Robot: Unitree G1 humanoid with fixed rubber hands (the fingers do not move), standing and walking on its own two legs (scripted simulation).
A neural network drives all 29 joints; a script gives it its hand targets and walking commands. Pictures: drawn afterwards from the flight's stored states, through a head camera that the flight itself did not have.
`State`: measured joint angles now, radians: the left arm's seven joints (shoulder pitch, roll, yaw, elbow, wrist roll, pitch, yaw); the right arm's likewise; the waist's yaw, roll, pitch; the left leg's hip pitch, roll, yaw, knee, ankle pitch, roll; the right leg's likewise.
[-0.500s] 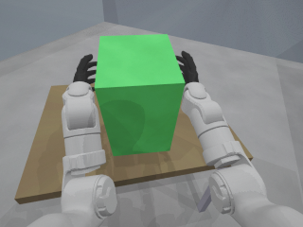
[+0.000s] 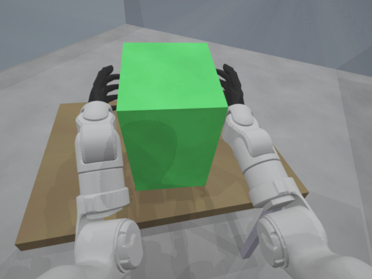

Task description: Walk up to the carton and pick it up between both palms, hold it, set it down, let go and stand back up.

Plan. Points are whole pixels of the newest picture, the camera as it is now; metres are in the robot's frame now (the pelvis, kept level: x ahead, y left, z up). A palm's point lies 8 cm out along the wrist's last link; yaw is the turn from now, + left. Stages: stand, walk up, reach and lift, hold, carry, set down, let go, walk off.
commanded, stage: hold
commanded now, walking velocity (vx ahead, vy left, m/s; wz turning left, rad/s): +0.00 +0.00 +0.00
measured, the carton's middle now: (169, 122) +0.38 +0.02 +0.17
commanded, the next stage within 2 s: none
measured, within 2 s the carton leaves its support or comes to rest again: neither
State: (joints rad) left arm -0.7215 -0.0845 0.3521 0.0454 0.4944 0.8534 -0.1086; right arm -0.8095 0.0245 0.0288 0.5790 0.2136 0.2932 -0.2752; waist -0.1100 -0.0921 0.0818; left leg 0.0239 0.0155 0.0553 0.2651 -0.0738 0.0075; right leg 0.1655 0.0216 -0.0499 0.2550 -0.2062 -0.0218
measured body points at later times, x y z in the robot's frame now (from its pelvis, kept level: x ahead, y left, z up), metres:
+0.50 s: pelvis +0.00 +0.01 +0.00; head -0.05 +0.04 +0.45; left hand +0.38 +0.15 +0.23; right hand +0.38 -0.11 +0.23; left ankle +0.06 +0.12 -0.75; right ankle -0.02 -0.10 -0.75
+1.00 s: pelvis +0.00 +0.01 +0.00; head -0.06 +0.04 +0.44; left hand +0.37 +0.15 +0.24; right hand +0.37 -0.11 +0.24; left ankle +0.06 +0.12 -0.75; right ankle -0.02 -0.10 -0.75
